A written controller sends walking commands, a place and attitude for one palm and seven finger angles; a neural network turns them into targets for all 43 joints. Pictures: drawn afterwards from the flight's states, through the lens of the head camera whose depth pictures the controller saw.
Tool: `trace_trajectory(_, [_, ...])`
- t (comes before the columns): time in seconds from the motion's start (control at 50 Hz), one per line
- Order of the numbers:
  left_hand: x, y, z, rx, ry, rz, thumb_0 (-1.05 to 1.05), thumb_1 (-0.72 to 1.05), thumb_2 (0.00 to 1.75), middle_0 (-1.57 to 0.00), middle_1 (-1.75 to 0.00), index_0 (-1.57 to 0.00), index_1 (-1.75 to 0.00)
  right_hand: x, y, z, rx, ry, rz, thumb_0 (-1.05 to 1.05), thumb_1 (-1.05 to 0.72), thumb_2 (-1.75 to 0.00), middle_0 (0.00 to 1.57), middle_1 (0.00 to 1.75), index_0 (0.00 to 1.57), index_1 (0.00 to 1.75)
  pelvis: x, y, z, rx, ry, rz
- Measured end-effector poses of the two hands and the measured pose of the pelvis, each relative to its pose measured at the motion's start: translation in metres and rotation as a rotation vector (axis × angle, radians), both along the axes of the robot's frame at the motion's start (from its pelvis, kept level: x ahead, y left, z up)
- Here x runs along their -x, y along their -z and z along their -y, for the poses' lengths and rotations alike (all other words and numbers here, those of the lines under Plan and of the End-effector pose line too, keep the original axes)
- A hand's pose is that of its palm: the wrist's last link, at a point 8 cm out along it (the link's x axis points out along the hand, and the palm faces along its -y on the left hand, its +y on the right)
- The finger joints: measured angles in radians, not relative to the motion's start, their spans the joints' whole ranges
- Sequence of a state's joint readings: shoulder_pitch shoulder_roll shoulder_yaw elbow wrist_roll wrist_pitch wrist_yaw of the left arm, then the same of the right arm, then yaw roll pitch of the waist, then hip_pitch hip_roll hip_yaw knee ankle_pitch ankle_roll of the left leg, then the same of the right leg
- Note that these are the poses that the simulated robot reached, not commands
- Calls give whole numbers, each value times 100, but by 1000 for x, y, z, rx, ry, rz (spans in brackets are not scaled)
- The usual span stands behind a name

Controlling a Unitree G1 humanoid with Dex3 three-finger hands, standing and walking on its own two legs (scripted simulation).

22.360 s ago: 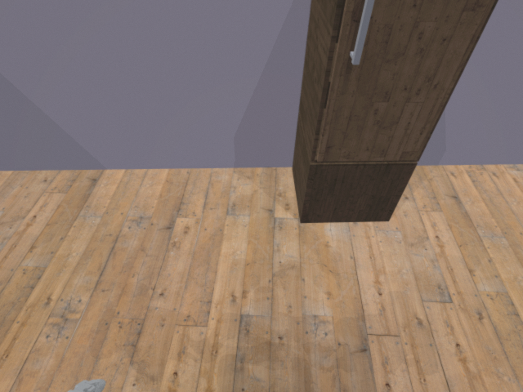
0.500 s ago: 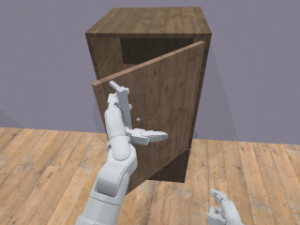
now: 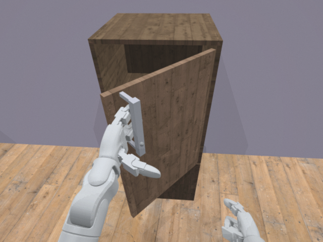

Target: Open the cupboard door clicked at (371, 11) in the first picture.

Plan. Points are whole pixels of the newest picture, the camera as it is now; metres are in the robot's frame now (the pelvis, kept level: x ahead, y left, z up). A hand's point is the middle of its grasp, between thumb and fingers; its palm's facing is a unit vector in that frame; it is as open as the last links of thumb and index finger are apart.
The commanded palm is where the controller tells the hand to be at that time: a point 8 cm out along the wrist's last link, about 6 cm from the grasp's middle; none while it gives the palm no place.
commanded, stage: slide the hand sideways off the handle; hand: left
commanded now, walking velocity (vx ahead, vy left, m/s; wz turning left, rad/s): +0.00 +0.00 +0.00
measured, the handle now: (132, 125) +0.34 +0.11 +0.16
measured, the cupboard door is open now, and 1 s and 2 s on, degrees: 47 46 46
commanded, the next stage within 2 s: draw the hand back to the body in 0.82 s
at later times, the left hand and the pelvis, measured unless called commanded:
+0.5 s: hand (121, 159) +0.24 +0.11 +0.16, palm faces +0.01 -1.00 -0.07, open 16.3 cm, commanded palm +0.19 +0.17 +0.16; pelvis +0.02 -0.02 +0.00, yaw +1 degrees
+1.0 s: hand (94, 171) +0.21 +0.16 +0.15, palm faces +0.02 -1.00 -0.07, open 16.3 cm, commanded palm +0.17 +0.21 +0.16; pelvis +0.01 +0.00 +0.00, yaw +2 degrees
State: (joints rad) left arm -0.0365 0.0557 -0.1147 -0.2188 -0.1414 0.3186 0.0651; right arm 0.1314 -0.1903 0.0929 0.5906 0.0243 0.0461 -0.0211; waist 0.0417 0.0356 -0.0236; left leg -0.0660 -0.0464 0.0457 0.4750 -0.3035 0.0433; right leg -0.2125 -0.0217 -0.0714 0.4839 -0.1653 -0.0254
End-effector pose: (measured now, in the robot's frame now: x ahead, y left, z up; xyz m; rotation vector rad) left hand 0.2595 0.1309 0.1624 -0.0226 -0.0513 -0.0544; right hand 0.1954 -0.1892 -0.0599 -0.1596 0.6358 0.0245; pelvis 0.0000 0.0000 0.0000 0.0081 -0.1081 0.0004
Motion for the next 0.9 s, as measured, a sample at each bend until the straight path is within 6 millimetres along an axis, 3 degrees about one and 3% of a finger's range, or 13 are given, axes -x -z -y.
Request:
trace_trajectory(0.14, [20,5,-11,-77,-46,-5,-1,-50,30,-17,-31,-16,-31,-6,-2,7,6,-8,1,1,-90,-90,20,30,20,30,-2,0,7,5,2,-3])
trace_trajectory(0.58, [48,4,-45,-97,-69,-9,-1,-50,30,-22,-33,-16,-31,-22,-2,31,15,-9,64,1,-90,-90,20,30,20,30,-20,1,24,21,-8,-25])
trace_trajectory(0.76, [71,9,-81,-117,-149,-23,-1,-50,30,-19,-32,-16,-31,-21,-3,37,37,-7,92,1,-90,-90,20,30,20,30,-21,2,22,31,-16,-28])
trace_trajectory(0.9, [79,8,-87,-99,-105,14,-1,-50,30,-16,-31,-15,-30,-19,-5,28,51,-27,130,1,-90,-90,20,30,20,30,-18,4,13,38,-31,-26])
